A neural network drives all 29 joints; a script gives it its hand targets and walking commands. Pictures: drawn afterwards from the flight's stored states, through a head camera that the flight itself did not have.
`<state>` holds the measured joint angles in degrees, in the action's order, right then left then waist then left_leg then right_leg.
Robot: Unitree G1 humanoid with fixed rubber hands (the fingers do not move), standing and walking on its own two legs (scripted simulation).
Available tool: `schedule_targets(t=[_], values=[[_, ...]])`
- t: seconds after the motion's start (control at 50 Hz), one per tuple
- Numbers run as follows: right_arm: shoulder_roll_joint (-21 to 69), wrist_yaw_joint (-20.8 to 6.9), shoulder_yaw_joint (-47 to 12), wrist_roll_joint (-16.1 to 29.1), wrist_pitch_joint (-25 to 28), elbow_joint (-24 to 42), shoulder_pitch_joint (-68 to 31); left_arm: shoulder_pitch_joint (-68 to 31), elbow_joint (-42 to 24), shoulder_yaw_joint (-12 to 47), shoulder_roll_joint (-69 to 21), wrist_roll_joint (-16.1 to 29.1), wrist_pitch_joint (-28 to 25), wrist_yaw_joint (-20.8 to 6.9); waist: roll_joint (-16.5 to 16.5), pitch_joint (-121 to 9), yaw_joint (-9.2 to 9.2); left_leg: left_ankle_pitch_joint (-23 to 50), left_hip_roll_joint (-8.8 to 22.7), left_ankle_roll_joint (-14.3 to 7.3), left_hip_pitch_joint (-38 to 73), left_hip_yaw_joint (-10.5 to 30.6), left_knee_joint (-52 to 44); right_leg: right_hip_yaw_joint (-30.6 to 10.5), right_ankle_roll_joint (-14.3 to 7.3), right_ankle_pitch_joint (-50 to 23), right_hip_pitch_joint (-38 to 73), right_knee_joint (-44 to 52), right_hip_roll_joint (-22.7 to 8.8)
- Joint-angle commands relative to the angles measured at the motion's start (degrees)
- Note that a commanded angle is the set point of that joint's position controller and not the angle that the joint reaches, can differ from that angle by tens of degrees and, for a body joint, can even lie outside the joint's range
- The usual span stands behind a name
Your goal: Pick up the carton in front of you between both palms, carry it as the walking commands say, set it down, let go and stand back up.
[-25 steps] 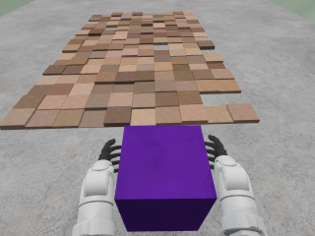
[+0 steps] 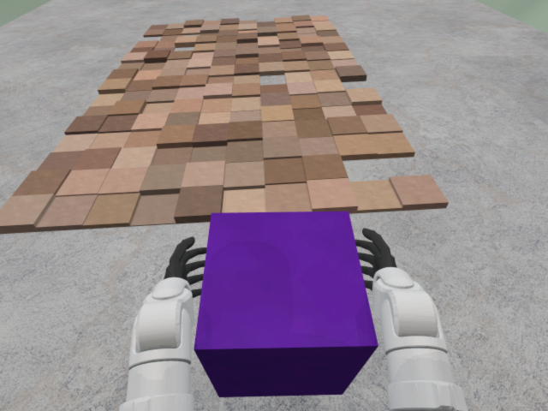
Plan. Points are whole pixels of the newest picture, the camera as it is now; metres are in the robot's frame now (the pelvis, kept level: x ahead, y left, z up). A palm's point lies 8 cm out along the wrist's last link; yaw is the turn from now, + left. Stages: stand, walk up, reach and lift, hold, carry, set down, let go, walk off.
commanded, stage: carry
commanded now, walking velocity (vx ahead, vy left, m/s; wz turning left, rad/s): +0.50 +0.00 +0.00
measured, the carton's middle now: (280, 309) +0.29 +0.01 -0.01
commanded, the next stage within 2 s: none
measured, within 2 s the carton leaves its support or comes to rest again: neither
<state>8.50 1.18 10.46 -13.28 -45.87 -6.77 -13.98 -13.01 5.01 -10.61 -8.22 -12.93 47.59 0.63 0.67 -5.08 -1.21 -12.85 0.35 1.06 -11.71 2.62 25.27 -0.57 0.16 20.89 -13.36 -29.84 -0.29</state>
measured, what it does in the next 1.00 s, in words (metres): walks ahead: left foot, then right foot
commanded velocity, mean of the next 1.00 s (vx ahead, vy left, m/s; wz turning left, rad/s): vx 0.50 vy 0.00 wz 0.00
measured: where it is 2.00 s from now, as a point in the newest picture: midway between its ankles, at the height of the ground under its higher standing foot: (283, 229)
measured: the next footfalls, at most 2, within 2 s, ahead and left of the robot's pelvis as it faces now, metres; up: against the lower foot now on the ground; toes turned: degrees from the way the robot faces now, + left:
left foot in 0.28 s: +0.16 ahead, +0.11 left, +0.00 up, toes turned +12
right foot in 0.60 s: +0.43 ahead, -0.12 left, +0.00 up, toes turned -11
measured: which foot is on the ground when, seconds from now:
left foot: down 0.00-0.04, up 0.06-0.26, down 0.28-0.62, up 0.64-1.00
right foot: down 0.00-0.28, up 0.30-0.58, down 0.60-1.00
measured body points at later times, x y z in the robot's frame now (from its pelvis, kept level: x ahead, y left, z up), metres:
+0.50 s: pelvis +0.21 +0.00 +0.01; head +0.20 -0.01 +0.46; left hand +0.46 +0.15 +0.09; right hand +0.46 -0.16 +0.08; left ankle +0.12 +0.11 -0.74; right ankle +0.25 -0.11 -0.70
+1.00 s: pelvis +0.52 -0.04 +0.00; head +0.52 -0.06 +0.45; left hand +0.76 +0.13 +0.10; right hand +0.79 -0.17 +0.09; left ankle +0.65 +0.10 -0.70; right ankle +0.39 -0.11 -0.74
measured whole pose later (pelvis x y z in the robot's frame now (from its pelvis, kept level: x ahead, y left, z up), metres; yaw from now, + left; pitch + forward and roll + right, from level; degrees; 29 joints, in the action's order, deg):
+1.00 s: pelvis +0.52 -0.04 +0.00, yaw +3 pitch +5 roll +2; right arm 7.3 6.8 3.0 -4.2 -68.9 30.8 -1.9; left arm -1.6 -30.4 -3.0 -7.3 -2.8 69.2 6.9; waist 0.8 -5.8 -1.6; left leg -3.4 4.4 -0.9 -35.1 -10.2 34.1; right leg 14.0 -1.3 18.9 0.5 -13.3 -1.8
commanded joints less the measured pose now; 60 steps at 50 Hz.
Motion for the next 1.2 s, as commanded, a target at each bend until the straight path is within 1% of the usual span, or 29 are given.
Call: schedule_targets(t=[0.0,0.02,0.04,0.06,0.08,0.12,0.18,0.24,0.26,0.28,0.3,0.32,0.36,0.42,0.52,0.58,0.6,0.62,0.64,0.7,0.72,0.78,0.96,1.06,1.08,1.1,1.12,1.14,1.18], values=[[53.21,-10.96,-37.05,17.68,-2.01,9.07,-26.1,-31.83,-9.84,39.73,-53.93,19.69,0.13,-11.53,4.89,-11.68,1.16,-22.55,8.23,-4.76,-4.71,5.06,-6.57,4.74,-0.73,2.78,4.99,8.51,0.23],[53.27,-10.54,-38.68,18.68,-3.5,11.75,-27.11,-30.59,-11.56,39.77,-53.03,19.97,1.43,-10.67,-1.76,-11.07,0.54,-20.74,4.51,-2.29,-11.05,-0.53,1.94,-3.91,-2.33,9.59,9.12,13.09,-5.5],[53.63,-10.18,-40.65,19.95,-5.05,14.19,-28.19,-29.03,-13.02,39.64,-51.67,20.13,2.85,-9.72,-13.35,-10.06,-0.27,-16.83,0.1,0.16,-20.87,-7.57,14.83,-19.23,-5.96,18.9,14.28,20.54,-15.28],[53.13,-9.84,-41.72,21.2,-6.44,14.95,-28.89,-27.5,-14.27,39.34,-50.72,19.87,4.25,-8.79,-14.4,-7.01,-0.34,-14.89,1.44,0.29,-28.05,-7.95,19.77,-27.8,-9.24,18.01,15.42,23.55,-21.14],[52.52,-9.46,-42.7,22.65,-7.74,16.21,-29.02,-26.78,-16.27,39.17,-49.99,19.76,5.6,-7.85,-11.55,-5.93,-0.29,-14.1,3.47,-0.28,-29.1,-5.5,20.39,-26.64,-10.98,13.42,14.7,23.27,-21.73],[51.25,-8.57,-44.01,24.54,-10.42,18.73,-25.98,-24.45,-19.67,40.15,-49.02,20.85,8.43,-6.24,-8.2,-7.32,-0.22,-10.31,3.23,-0.47,-26.43,-7.79,14.79,-16.89,-9.46,0.1,15.02,21.35,-18.15],[50.44,-6.66,-45.02,25.89,-13.97,23.78,-19.81,-20.59,-25.04,43.06,-48.79,23.59,12.02,-5.01,-9.87,-11.52,-0.39,-4.88,-0.57,0.1,-17.02,-12.98,4.43,-5.93,-6.98,-13.56,15.0,15.77,-13.03],[50.24,-5.13,-45.12,26.62,-17.62,28.36,-13.51,-15.67,-29.34,44.52,-48.12,25.57,15.78,-4.42,-6.62,-15.62,0.15,2.7,-0.73,-0.22,9.23,-15.87,-6.63,2.36,-4.04,-7.76,0.49,4.67,-9.74],[49.93,-4.72,-44.71,26.62,-18.8,29.99,-11.01,-15.26,-31.29,44.67,-47.87,26.39,16.95,-4.33,-2.17,-17.49,1.24,-0.68,5.57,-1.67,20.97,-8.54,-7.12,5.3,-2.15,-5.74,-9.04,-3.95,-8.31],[48.27,-4.34,-43.78,26.1,-19.73,30.99,-9.23,-15.48,-33.66,45.34,-47.98,27.46,18.29,-4.33,11.03,-17.34,2.54,-9.54,19.14,-6.7,28.92,11.24,-11.22,10.63,0.63,3.67,-23.83,-17.39,-4.02],[48.77,-3.94,-42.78,25.34,-20.25,30.54,-8.95,-17.13,-35.2,46.08,-47.79,28.31,19.7,-4.49,16.66,-14.73,3.08,-8.35,27.39,-14.29,29.49,23.94,-13.18,7.48,0.11,11.42,-33.66,-25.18,-3.08],[49.99,-3.79,-42.56,25.59,-20.88,32.42,-8.4,-17.77,-36.94,47.09,-48.92,29.41,20.33,-4.86,9.18,-12.01,2.92,-5.07,27.94,-15.87,25.48,24.3,-13.56,3.59,-0.73,11.36,-35.88,-30.07,-6.41],[51.22,-3.57,-43.94,27.39,-21.84,36.63,-13.08,-19.29,-38.22,47.42,-49.98,30.55,20.74,-4.97,3.21,-11.36,2.71,-3.19,24.22,-13.24,19.98,15.65,-15.95,3.47,-0.76,5.67,-33.91,-30.02,-8.32],[49.69,-3.2,-45.76,29.59,-22.91,39.07,-14.16,-16.56,-37.85,46.02,-49.28,29.62,20.95,-3.57,3.89,-9.77,2.35,-1.32,18.08,-9.02,14.42,2.69,-18.4,7.23,0.45,-3.43,-26.46,-18.75,-6.24],[44.75,-3.06,-46.18,30.91,-24.56,38.26,-11.61,-10.95,-36.29,42.68,-44.08,26.29,22.41,-1.22,8.87,-6.05,2.21,6.58,13.99,-6.67,7.68,-8.02,-14.02,13.91,0.59,-11.15,-13.59,-1.17,-2.77],[42.9,-2.86,-45.52,30.5,-25.56,38.23,-11.48,-11.04,-36.35,41.66,-42.91,26.26,23.27,-1.11,4.59,-9.65,1.2,13.82,10.02,-3.18,-2.19,-16.14,3.29,18.06,-0.22,-10.91,9.57,2.88,-0.17],[41.61,-2.86,-45.1,30.44,-25.93,38.65,-12.75,-10.08,-35.56,41.15,-42.63,26.08,23.51,-1.18,-1.47,-12.64,-0.62,9.6,7.65,-0.66,-11.23,-17.73,16.68,6.91,-2.03,-4.17,20.11,6.7,-7.59],[41.32,-2.99,-45.27,30.67,-26.45,40.39,-14.37,-10.4,-34.32,40.31,-41.8,25.86,23.26,-1.29,-18.63,-15.67,-1.26,-7.56,-0.04,2.23,-25.01,-16.99,35.71,-23.16,-9.92,2.23,28.24,16.79,-23.54],[43.41,-3.42,-46.56,31.15,-26.51,39.25,-15.19,-11.16,-35.2,40.77,-43.32,26.44,23.19,-1.58,-15.46,-15.52,-0.91,-15.01,1.94,0.12,-31.22,-6.74,43.98,-28.38,-13.04,-3.98,28.17,18.83,-25.99],[50.23,-4.47,-47.01,30.55,-25.0,37.17,-14.26,-15.05,-36.96,43.8,-50.26,28.12,21.98,-2.98,-3.11,-15.47,0.02,-6.44,8.69,-2.64,-30.51,-2.6,43.35,-14.8,-9.87,-13.34,20.37,17.41,-22.52],[52.24,-4.66,-47.09,30.28,-24.28,37.17,-13.91,-16.22,-38.1,45.07,-51.79,28.82,21.4,-3.48,-2.5,-15.3,0.11,-3.26,8.84,-2.29,-27.48,-3.2,39.25,-8.93,-7.97,-14.61,17.02,18.05,-20.48],[53.85,-4.47,-46.35,27.61,-22.51,36.28,-10.5,-16.26,-39.53,47.34,-52.38,30.2,20.39,-4.85,-6.04,-13.97,0.1,0.71,6.52,-1.23,-25.45,-7.13,28.77,-1.23,-6.8,-14.81,14.99,19.75,-17.27],[47.54,-3.32,-46.46,26.59,-23.51,39.26,-8.34,-10.82,-39.53,45.52,-45.5,28.86,21.65,-5.17,-8.93,-4.43,-0.13,11.3,2.81,-2.34,-25.45,-14.86,7.11,9.2,-5.58,-36.0,19.85,18.11,-13.82],[46.05,-3.22,-46.46,29.86,-24.85,43.87,-12.86,-15.21,-44.82,45.27,-43.25,30.08,22.76,-3.8,-9.82,-10.64,1.53,8.24,-2.98,-4.07,2.01,-21.24,1.79,16.33,-2.47,-50.04,14.91,-0.96,-10.68],[45.55,-3.16,-46.01,30.05,-25.16,44.61,-13.06,-17.12,-46.62,45.26,-42.17,30.41,23.16,-3.49,-6.24,-14.49,3.06,4.67,0.17,-4.09,13.34,-16.9,1.8,16.02,-1.45,-42.13,8.14,-12.57,-9.18],[43.33,-3.18,-45.09,30.09,-25.35,44.92,-13.96,-18.86,-49.0,45.63,-41.62,30.9,23.94,-3.11,7.96,-19.68,3.49,-6.09,16.66,-11.37,26.03,9.88,-2.89,14.34,1.1,-23.61,-8.16,-31.24,-4.39],[42.67,-3.11,-44.93,30.35,-25.58,43.69,-13.88,-19.0,-48.4,45.93,-41.51,30.37,24.66,-2.95,16.55,-18.89,3.1,-1.79,23.7,-16.38,29.32,26.85,-11.69,8.07,1.13,4.82,-21.14,-43.24,1.89],[42.86,-3.22,-45.2,31.41,-26.01,44.28,-14.84,-19.28,-46.76,44.77,-41.16,29.89,24.73,-2.65,11.83,-18.43,2.82,3.19,23.96,-16.12,27.08,22.34,-11.02,1.84,-0.71,5.74,-23.97,-49.51,-2.03],[43.77,-3.35,-45.82,32.14,-26.02,44.89,-19.6,-21.58,-44.85,44.41,-42.42,29.57,24.62,-2.25,2.94,-17.18,2.48,12.05,21.04,-13.14,19.01,11.58,-9.93,0.63,-2.68,-0.53,-23.51,-46.5,-6.66]])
